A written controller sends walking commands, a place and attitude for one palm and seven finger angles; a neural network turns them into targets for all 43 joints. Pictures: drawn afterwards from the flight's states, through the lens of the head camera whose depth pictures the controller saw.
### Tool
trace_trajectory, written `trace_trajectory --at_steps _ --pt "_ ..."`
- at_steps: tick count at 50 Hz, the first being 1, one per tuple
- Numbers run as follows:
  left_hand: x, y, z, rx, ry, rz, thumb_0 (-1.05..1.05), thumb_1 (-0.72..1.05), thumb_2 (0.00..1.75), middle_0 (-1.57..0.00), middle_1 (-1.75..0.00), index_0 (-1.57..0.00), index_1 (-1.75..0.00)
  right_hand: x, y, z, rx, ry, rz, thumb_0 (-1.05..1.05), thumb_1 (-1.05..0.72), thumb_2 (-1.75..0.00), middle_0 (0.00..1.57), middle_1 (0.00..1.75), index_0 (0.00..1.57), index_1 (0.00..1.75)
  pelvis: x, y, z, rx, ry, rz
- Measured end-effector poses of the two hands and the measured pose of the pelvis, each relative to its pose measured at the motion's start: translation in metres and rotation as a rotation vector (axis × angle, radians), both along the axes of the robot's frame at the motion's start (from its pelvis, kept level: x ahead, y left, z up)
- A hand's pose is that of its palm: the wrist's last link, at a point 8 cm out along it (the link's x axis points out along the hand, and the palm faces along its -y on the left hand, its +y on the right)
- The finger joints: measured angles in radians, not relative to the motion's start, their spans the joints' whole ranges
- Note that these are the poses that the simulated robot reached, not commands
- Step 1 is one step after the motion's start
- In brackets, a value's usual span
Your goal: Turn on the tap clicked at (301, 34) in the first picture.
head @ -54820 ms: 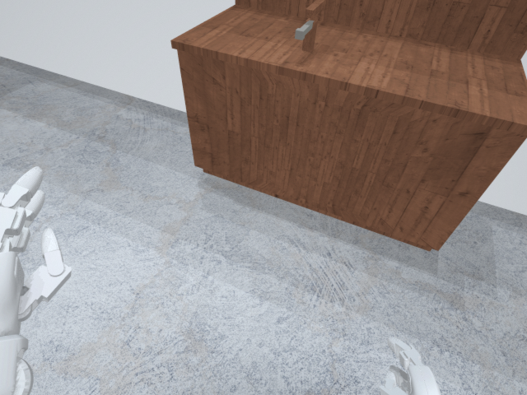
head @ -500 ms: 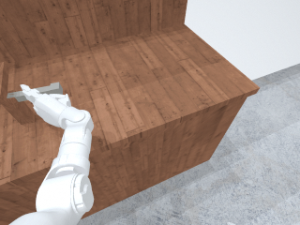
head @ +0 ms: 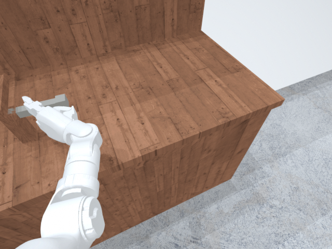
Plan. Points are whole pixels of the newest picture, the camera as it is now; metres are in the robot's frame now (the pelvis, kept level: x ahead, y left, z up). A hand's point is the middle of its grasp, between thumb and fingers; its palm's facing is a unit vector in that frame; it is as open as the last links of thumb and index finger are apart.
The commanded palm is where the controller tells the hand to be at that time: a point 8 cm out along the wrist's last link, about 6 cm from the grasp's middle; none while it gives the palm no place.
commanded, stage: lift the hand up off the lever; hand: left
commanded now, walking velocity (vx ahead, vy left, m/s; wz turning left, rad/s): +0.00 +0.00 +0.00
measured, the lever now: (62, 102) +0.47 +0.28 +0.10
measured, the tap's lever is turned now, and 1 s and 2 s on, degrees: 86 86 86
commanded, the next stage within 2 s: draw the hand back beside the body in 2.00 s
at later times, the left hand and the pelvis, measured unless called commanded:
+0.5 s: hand (68, 112) +0.41 +0.24 +0.12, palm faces +0.87 -0.49 -0.08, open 7.8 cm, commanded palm +0.36 +0.24 +0.13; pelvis +0.00 +0.00 +0.01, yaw +1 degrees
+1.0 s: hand (63, 107) +0.40 +0.23 +0.15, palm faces +0.87 -0.50 -0.07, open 7.8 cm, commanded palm +0.35 +0.24 +0.15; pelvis +0.00 -0.01 +0.01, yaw +1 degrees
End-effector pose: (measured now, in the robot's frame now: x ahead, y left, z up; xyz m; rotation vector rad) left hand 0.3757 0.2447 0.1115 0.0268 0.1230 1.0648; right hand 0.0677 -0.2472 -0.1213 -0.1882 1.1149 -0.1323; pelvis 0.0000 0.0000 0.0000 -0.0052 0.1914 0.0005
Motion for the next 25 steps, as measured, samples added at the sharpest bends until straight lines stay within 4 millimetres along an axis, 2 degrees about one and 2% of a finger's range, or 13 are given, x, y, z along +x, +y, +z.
trace_trajectory --at_steps 17,25 --pt "-0.013 0.002 0.012 -0.015 0.004 -0.008 0.02 0.90 0.90 -0.16 -0.15 -0.15 -0.15 0.044 0.010 0.011 0.009 -0.106 0.049 0.00 -0.90 -0.90 0.20 0.30 0.20 0.30 0.003 0.002 0.005 0.001 -0.034 0.006" --pt "-0.020 -0.001 0.016 -0.018 0.006 -0.009 0.02 0.90 0.90 -0.16 -0.15 -0.15 -0.15 0.057 0.015 0.013 0.019 -0.141 0.070 0.00 -0.90 -0.90 0.20 0.30 0.20 0.30 0.004 0.002 0.006 0.003 -0.048 0.009"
